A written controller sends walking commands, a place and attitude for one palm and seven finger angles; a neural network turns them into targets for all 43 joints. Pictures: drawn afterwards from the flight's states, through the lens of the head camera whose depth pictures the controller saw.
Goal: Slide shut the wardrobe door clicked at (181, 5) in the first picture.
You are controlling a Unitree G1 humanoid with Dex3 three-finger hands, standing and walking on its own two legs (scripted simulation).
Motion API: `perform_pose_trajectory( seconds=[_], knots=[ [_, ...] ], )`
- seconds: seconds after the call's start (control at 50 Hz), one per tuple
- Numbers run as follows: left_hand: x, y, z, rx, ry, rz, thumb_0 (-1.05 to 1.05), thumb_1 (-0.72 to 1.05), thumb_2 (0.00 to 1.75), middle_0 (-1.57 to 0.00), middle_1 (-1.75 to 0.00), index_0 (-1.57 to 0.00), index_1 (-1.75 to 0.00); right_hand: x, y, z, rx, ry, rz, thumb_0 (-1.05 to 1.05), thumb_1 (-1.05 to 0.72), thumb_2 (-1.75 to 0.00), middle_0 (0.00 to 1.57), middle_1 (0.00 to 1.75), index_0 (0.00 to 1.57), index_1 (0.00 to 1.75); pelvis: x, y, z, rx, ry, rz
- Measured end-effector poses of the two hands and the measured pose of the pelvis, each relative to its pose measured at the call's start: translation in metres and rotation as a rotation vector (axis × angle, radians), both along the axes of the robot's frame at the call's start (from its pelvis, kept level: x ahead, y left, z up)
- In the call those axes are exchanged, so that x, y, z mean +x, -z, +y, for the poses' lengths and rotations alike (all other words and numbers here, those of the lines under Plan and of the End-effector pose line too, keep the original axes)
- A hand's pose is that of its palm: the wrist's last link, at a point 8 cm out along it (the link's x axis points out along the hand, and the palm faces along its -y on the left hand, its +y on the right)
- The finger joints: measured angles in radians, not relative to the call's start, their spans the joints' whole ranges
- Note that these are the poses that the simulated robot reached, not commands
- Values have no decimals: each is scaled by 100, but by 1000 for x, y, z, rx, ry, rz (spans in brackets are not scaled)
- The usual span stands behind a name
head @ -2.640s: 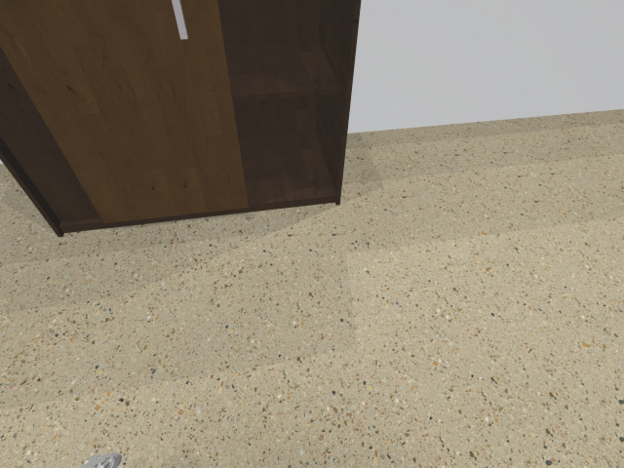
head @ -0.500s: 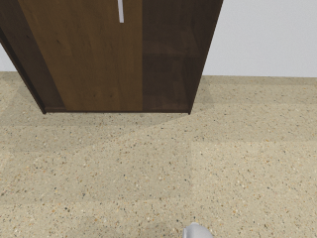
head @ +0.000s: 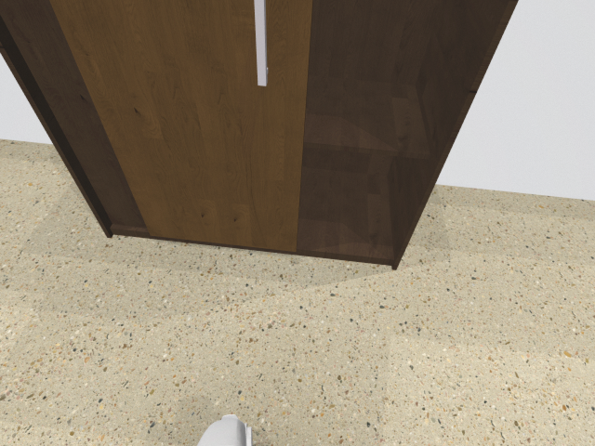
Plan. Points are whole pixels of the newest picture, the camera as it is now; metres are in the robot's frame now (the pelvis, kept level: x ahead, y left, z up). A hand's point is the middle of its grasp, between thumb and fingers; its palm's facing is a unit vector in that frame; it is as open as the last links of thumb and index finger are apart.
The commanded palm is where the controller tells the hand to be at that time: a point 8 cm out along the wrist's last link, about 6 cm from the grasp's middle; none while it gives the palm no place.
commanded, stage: take the last steps up to it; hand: left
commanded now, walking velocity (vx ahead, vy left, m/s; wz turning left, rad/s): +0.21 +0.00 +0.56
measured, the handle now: (262, 36) +0.91 +0.12 +0.13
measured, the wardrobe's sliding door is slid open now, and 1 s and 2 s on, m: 0.40 0.40 0.40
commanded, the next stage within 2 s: come to a stop and stand still in 0.96 s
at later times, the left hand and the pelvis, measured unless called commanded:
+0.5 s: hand (166, 417) +0.19 +0.22 -0.17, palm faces +0.08 -0.99 -0.15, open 7.4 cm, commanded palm none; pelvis +0.18 +0.04 +0.01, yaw +1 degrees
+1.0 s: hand (231, 322) +0.35 +0.14 -0.16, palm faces +0.01 -0.99 -0.17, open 7.3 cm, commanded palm none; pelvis +0.34 -0.03 +0.01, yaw -3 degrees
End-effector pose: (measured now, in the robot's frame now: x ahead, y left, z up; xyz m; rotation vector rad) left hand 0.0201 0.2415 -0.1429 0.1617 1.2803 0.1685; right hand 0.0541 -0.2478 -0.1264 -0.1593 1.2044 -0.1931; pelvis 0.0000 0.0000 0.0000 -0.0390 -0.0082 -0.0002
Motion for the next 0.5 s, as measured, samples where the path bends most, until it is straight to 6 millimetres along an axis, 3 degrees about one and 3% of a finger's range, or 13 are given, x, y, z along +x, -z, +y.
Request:
perform_pose_trajectory(
  seconds=[0.12, 0.16, 0.2, 0.3, 0.38, 0.5],
  knots=[
    [-14, 21, 21, -32, -121, 132, 0, 92, 90, -20, -30, -20, -30, 126, -5, 30, -33, -171, -104, 0, -92, -90, 19, 29, 20, 30, 59, 14, 24, -7, -57, -9],
    [-11, 29, 29, -43, -148, 172, 0, 92, 90, -20, -30, -20, -30, 155, -2, 42, -48, -201, -140, 0, -92, -90, 19, 29, 20, 30, 74, 21, 34, -4, -65, -15],
    [-1, 27, 35, -41, -154, 188, 1, 91, 90, -20, -30, -20, -30, 170, -3, 53, -47, -206, -147, 0, -92, -90, 19, 29, 20, 30, 87, 19, 40, 1, -61, -23],
    [51, 11, 42, -51, -138, 140, 1, 91, 90, -20, -30, -20, -30, 174, -10, 73, -15, -157, -104, -1, -92, -90, 20, 29, 20, 30, 118, 1, 47, 13, -56, -27],
    [96, 2, 38, -61, -112, 100, 1, 91, 90, -20, -30, -20, -30, 171, -14, 64, -27, -95, -69, -2, -96, -90, 20, 29, 21, 30, 144, -7, 50, 23, -39, -23],
    [165, -2, 24, -72, -60, 61, 1, 91, 90, -20, -30, -20, -30, 145, -4, 57, 4, -11, 69, -1, -94, -90, 20, 29, 21, 30, 184, -10, 40, 41, -11, -25]
  ],
)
